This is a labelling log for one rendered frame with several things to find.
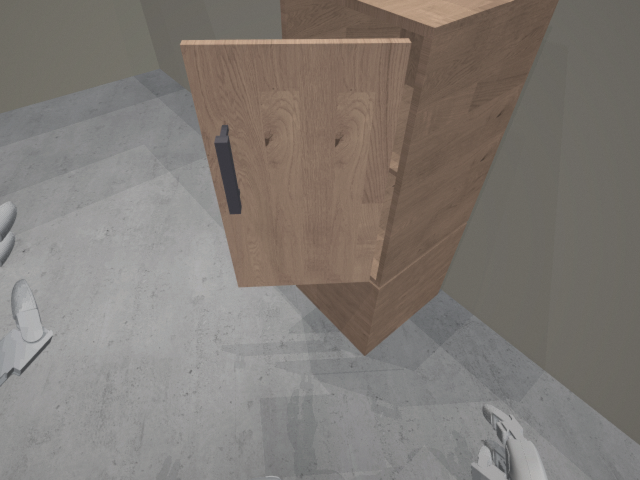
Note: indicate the left robot hand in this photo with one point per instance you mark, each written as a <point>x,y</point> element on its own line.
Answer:
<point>19,348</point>

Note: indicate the right robot hand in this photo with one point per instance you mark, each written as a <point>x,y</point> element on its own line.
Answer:
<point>519,460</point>

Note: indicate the cupboard door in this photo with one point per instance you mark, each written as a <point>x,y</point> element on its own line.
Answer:
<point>312,124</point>

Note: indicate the handle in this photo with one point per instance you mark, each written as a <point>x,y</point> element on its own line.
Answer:
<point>227,169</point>

